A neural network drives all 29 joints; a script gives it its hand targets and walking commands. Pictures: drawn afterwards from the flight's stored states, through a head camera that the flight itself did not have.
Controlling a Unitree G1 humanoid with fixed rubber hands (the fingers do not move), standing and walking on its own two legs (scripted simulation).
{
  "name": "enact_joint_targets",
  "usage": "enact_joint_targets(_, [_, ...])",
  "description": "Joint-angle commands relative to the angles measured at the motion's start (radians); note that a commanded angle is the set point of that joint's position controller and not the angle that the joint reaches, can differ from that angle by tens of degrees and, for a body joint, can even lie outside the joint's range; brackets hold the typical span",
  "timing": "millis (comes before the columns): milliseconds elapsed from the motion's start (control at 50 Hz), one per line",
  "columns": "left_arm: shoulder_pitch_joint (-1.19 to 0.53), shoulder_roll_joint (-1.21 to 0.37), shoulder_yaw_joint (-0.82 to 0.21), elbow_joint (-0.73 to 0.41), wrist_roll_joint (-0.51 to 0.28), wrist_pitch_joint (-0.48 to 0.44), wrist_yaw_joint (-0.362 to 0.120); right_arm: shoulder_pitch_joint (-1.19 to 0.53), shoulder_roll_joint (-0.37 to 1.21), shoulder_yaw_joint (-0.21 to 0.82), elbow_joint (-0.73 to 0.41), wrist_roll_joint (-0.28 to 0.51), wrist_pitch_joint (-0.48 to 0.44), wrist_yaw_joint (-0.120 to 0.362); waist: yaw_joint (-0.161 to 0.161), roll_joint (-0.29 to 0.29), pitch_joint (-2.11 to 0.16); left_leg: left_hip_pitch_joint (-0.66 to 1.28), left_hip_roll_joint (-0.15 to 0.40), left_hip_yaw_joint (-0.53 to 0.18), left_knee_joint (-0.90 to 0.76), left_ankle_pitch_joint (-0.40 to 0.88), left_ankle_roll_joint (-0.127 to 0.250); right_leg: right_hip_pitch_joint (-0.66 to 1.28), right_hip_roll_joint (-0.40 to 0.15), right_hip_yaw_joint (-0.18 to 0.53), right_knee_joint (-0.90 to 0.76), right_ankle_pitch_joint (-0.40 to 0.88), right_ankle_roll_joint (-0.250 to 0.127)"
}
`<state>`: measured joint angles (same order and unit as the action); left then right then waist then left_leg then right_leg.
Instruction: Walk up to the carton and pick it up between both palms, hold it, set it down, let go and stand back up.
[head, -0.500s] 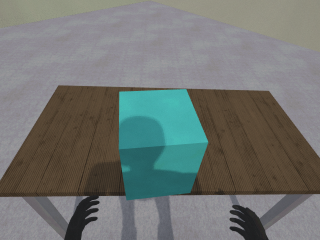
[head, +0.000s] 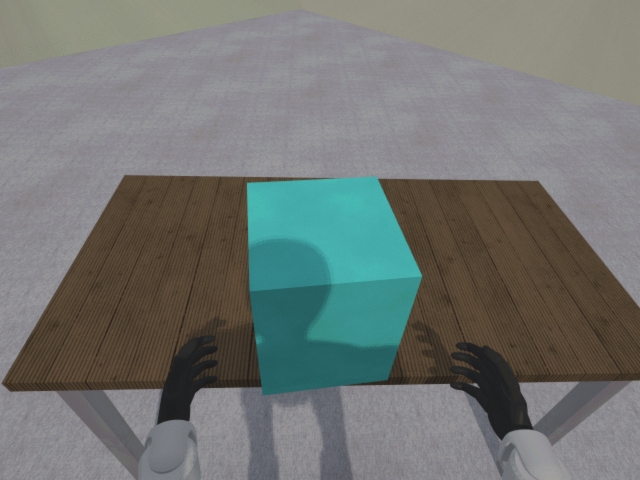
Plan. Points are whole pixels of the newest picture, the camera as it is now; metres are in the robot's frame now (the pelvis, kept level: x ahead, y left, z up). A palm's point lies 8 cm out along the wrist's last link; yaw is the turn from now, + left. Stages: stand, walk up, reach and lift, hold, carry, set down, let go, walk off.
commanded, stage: reach and lift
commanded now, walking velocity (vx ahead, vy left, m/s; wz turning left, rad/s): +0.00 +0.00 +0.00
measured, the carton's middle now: (320, 285) +0.42 +0.05 +0.02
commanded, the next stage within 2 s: none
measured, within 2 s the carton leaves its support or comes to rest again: neither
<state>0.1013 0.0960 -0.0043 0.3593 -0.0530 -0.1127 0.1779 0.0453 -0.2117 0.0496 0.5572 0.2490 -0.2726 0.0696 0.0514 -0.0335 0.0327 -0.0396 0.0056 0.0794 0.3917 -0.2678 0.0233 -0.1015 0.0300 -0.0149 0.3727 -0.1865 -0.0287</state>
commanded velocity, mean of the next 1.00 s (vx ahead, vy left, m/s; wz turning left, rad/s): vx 0.00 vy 0.00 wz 0.00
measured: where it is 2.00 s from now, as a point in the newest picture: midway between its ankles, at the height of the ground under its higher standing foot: outside the picture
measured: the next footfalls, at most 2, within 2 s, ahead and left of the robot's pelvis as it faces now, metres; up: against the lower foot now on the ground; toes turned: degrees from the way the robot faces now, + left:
none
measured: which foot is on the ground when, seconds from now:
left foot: down 0.00-1.00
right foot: down 0.00-1.00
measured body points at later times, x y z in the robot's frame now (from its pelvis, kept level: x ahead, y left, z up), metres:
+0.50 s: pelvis -0.01 -0.01 +0.00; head +0.01 +0.00 +0.45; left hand +0.30 +0.21 +0.05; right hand +0.34 -0.19 +0.06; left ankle -0.03 +0.09 -0.74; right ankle +0.02 -0.11 -0.74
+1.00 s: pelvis +0.00 -0.02 +0.00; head +0.04 -0.01 +0.45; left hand +0.36 +0.23 +0.10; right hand +0.42 -0.17 +0.11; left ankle -0.03 +0.09 -0.74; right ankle +0.02 -0.11 -0.74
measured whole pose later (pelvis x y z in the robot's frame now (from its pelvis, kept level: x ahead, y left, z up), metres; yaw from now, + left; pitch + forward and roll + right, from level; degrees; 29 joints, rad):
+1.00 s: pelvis +0.00 -0.02 +0.00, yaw +2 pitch +4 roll -1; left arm -0.47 0.20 0.16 0.26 -0.13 0.44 0.09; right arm -0.60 -0.29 0.02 0.55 0.33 0.19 -0.07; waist 0.05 -0.01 0.01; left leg -0.22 0.02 0.04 0.36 -0.21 0.00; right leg -0.25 0.04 -0.05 0.30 -0.12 -0.04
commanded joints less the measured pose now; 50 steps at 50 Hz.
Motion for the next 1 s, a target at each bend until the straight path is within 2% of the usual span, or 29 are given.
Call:
enact_joint_targets(0, [-0.244, 0.028, 0.033, -0.224, 0.016, 0.056, -0.001, -0.226, -0.142, -0.041, -0.17, 0.014, 0.032, -0.013, 0.0, 0.042, -0.126, -0.113, 0.014, -0.039, -0.108, 0.265, -0.052, 0.115, -0.012, 0.078, -0.065, 0.138, -0.055])
enact_joint_targets(120, [-0.336, 0.034, 0.063, -0.27, 0.018, 0.166, -0.013, -0.333, -0.154, -0.055, -0.214, 0.019, 0.11, -0.028, 0.002, 0.035, -0.164, -0.1, 0.008, -0.033, -0.115, 0.262, -0.041, 0.115, -0.008, 0.08, -0.079, 0.138, -0.046])
enact_joint_targets(260, [-0.44, 0.059, 0.093, -0.326, -0.004, 0.247, -0.023, -0.445, -0.158, -0.076, -0.289, 0.015, 0.186, -0.047, 0.006, 0.014, -0.245, -0.109, 0.002, -0.031, -0.115, 0.254, -0.027, 0.133, -0.01, 0.082, -0.077, 0.156, -0.029])
enact_joint_targets(460, [-0.555, 0.114, 0.142, -0.383, -0.034, 0.341, -0.058, -0.582, -0.172, -0.078, -0.334, 0.034, 0.266, -0.092, 0.002, 0.011, -0.375, -0.129, -0.01, -0.033, -0.091, 0.342, -0.029, 0.211, -0.011, 0.084, -0.053, 0.308, 0.0])
enact_joint_targets(620, [-0.67, 0.153, 0.163, -0.361, -0.054, 0.412, -0.085, -0.716, -0.186, -0.077, -0.294, 0.053, 0.331, -0.115, -0.001, 0.027, -0.425, -0.146, -0.01, -0.041, -0.084, 0.363, -0.036, 0.218, -0.009, 0.073, -0.05, 0.332, 0.007])
enact_joint_targets(760, [-0.799, 0.191, 0.172, -0.355, -0.069, 0.469, -0.089, -0.862, -0.216, -0.084, -0.261, 0.072, 0.377, -0.129, -0.003, 0.037, -0.503, -0.143, -0.008, -0.048, -0.062, 0.412, -0.047, 0.219, -0.002, 0.056, -0.037, 0.38, 0.014])
enact_joint_targets(980, [-1.002, 0.245, 0.183, -0.258, -0.083, 0.538, -0.088, -1.072, -0.245, -0.082, -0.153, 0.09, 0.448, -0.143, -0.003, 0.037, -0.594, -0.166, -0.005, -0.056, -0.041, 0.437, -0.055, 0.222, 0.001, 0.04, -0.017, 0.43, 0.027])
